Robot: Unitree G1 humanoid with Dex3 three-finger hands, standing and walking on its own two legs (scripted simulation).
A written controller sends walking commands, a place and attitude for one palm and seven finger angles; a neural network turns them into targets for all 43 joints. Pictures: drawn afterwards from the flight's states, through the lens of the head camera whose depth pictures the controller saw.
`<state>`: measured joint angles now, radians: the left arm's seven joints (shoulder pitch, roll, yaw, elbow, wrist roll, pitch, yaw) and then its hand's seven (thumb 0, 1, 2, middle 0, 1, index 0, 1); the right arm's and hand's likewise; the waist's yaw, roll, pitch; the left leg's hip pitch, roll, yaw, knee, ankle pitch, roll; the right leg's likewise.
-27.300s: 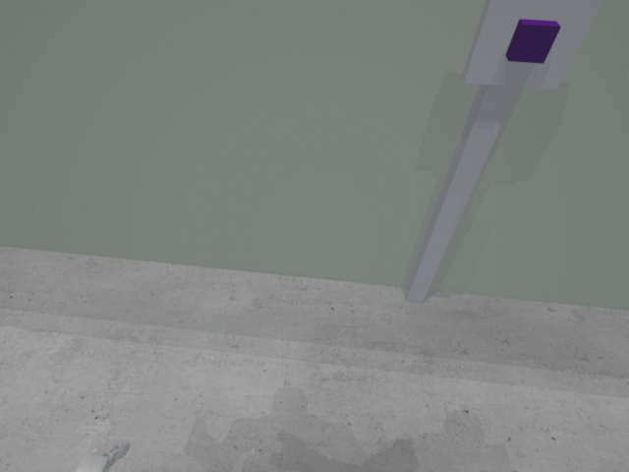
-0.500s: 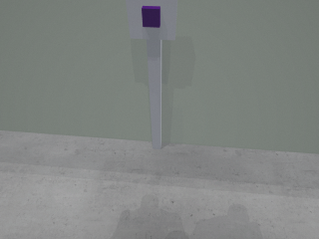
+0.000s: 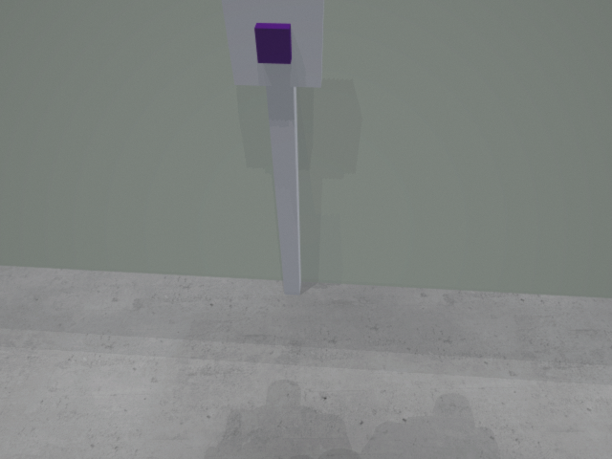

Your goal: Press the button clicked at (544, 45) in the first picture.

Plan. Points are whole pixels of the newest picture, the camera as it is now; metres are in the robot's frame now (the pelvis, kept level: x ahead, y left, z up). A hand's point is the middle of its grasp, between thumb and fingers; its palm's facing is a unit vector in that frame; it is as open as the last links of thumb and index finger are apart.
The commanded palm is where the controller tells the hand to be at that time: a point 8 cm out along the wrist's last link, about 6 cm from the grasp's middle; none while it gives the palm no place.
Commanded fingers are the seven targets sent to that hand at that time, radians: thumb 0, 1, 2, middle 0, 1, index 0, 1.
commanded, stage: stand and wait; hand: left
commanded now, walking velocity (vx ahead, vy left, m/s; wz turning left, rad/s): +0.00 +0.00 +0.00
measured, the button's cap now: (274, 43) +0.77 +0.10 +0.19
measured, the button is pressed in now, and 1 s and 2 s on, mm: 0 0 0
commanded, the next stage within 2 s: none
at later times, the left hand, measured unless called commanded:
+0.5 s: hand out of the picture +0.06 +0.21 -0.16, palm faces +0.00 -0.96 -0.30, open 7.4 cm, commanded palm none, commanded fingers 0.00 0.90 0.90 -0.20 -0.30 -0.20 -0.30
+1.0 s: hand out of the picture +0.10 +0.22 -0.15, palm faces -0.02 -0.94 -0.33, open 7.4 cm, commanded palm none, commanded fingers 0.00 0.90 0.90 -0.20 -0.30 -0.20 -0.30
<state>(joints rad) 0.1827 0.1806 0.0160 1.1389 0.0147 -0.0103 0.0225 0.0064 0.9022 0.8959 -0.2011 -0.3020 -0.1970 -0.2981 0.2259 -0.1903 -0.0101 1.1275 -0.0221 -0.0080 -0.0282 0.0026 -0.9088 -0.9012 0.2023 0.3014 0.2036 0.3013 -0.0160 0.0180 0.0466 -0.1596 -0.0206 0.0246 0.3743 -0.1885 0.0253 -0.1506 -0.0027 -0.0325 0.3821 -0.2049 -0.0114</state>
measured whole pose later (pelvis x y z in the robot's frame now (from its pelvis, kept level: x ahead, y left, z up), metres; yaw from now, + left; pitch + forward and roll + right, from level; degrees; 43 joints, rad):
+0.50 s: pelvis +0.01 -0.01 +0.00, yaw +0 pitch -2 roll +0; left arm 0.15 0.25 0.03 1.15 0.01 -0.01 0.02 0.01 0.90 0.90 -0.20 -0.30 -0.20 -0.30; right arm 0.17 -0.26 -0.02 1.13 -0.02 -0.01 -0.02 0.00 -0.91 -0.90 0.20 0.30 0.20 0.30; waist -0.01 0.02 0.06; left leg -0.12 0.00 0.02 0.34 -0.18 0.01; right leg -0.11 0.02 -0.04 0.34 -0.20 -0.03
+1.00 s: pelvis +0.02 -0.02 +0.00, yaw +0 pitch -1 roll +0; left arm 0.10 0.30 0.02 1.13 0.01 -0.02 0.01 0.01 0.90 0.90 -0.20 -0.30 -0.20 -0.30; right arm 0.12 -0.31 -0.01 1.13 -0.02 -0.01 -0.02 0.00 -0.91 -0.90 0.20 0.30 0.21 0.30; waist -0.01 0.02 0.06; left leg -0.10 0.01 0.02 0.30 -0.18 -0.01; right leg -0.09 0.03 -0.03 0.30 -0.19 -0.04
